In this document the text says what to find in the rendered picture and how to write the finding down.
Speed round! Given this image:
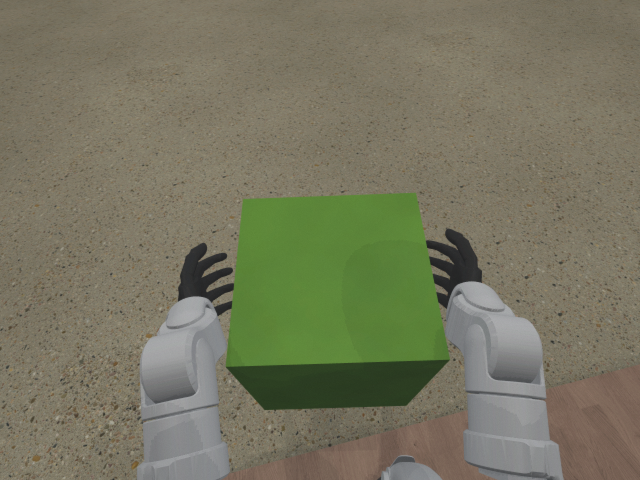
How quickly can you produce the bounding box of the robot right shin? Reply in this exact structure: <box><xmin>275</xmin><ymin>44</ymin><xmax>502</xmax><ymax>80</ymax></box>
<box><xmin>390</xmin><ymin>455</ymin><xmax>416</xmax><ymax>467</ymax></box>

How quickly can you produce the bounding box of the left robot forearm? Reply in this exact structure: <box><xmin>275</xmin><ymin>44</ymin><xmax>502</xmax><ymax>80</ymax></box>
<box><xmin>137</xmin><ymin>296</ymin><xmax>230</xmax><ymax>480</ymax></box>

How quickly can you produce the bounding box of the right robot hand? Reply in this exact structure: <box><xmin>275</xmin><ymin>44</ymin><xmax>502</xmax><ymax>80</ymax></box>
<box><xmin>426</xmin><ymin>229</ymin><xmax>482</xmax><ymax>309</ymax></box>

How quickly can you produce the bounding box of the right robot forearm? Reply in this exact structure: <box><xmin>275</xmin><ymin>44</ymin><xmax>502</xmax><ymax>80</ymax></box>
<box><xmin>445</xmin><ymin>281</ymin><xmax>564</xmax><ymax>480</ymax></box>

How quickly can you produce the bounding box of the left robot hand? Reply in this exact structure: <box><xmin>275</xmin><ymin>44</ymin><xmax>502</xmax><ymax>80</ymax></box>
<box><xmin>178</xmin><ymin>243</ymin><xmax>234</xmax><ymax>316</ymax></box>

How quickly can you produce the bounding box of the carton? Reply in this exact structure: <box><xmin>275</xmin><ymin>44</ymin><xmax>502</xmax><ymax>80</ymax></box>
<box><xmin>226</xmin><ymin>193</ymin><xmax>450</xmax><ymax>410</ymax></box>

